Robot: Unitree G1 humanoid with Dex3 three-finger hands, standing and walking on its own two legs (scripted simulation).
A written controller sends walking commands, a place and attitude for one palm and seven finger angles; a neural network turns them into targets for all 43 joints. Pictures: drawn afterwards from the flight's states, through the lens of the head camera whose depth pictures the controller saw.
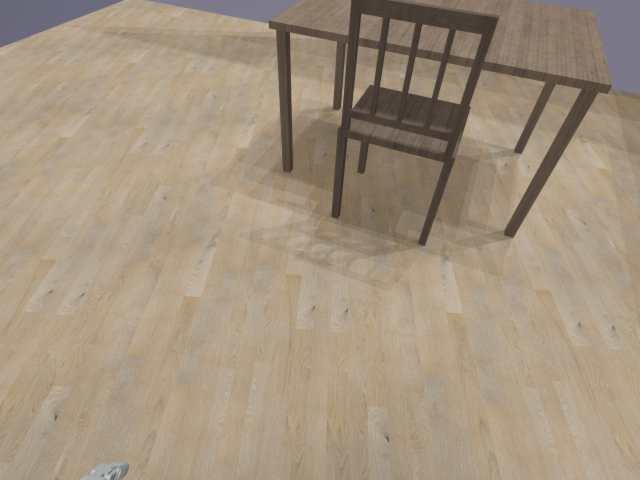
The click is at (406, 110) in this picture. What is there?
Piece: chair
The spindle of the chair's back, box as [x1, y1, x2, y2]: [396, 23, 421, 122]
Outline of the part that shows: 417,23 415,24 396,121 400,122 402,119 421,24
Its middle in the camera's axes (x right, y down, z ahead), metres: +0.28 -0.52 +1.23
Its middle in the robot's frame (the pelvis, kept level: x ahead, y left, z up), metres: +1.28 -0.22 -0.06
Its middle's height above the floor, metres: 0.70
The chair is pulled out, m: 0.00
